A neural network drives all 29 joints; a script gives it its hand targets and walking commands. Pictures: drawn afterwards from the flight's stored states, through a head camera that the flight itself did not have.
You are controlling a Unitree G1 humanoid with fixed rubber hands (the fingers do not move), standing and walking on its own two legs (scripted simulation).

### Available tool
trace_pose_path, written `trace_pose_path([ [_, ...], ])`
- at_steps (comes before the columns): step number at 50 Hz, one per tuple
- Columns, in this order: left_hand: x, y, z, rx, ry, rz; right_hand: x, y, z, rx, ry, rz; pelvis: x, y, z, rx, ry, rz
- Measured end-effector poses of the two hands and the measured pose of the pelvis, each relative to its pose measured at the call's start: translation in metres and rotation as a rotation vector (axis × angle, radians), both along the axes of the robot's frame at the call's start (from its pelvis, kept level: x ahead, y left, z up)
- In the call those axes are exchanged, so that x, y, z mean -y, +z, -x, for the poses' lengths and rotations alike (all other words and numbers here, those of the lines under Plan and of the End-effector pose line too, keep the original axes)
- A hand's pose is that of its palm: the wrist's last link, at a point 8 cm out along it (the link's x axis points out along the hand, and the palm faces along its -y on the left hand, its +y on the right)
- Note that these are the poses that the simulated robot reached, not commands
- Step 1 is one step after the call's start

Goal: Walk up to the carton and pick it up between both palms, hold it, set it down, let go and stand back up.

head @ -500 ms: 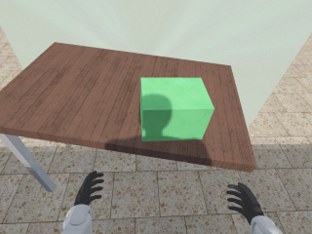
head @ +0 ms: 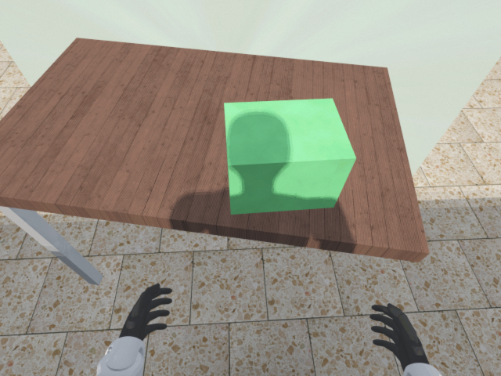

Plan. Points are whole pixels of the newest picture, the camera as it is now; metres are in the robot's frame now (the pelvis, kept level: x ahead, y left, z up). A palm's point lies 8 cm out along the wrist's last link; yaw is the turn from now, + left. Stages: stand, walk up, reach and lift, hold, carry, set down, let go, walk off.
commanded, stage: let go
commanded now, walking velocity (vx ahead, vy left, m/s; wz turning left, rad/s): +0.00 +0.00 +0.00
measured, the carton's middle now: (281, 157) +0.51 +0.02 +0.00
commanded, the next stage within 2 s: stand in 0.28 s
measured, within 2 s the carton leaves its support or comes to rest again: neither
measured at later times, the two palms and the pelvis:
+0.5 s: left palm (102, 353) +0.13 +0.26 -0.07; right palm (430, 365) +0.18 -0.25 -0.07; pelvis +0.00 +0.01 +0.00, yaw +1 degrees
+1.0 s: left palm out of the picture +0.08 +0.30 -0.10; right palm out of the picture +0.16 -0.25 -0.07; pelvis -0.01 +0.02 +0.00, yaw +1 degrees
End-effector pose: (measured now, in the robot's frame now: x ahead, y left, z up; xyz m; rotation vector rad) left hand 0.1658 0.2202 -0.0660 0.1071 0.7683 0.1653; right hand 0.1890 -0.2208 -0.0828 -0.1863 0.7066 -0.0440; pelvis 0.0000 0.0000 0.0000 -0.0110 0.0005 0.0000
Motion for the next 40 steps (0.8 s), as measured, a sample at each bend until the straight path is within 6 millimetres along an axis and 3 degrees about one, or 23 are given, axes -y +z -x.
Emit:
trace_pose_path([
  [11,-0.004,0.002,0.004,0.032,-0.011,0.004,0.003,0.011,0.001,0.033,-0.006,0.024,0.0,0.0,0.004,0.029,0.0,0.0],
  [18,-0.005,-0.001,0.008,0.037,-0.009,0.005,0.004,0.008,0.008,-0.015,0.008,0.045,-0.001,0.0,0.005,0.036,0.002,0.001],
  [24,-0.038,-0.008,0.028,0.029,0.045,-0.044,0.023,0.007,0.01,-0.093,0.019,0.141,-0.009,-0.002,-0.001,0.031,0.009,0.015],
  [30,-0.07,-0.015,0.045,-0.002,0.08,-0.088,0.028,0.014,0.012,-0.091,0.013,0.179,-0.015,-0.003,0.0,0.032,0.009,0.022],
  [40,-0.077,-0.03,0.07,-0.08,0.096,-0.084,0.028,0.015,0.02,-0.097,0.007,0.187,-0.017,-0.004,0.005,0.039,0.01,0.026],
])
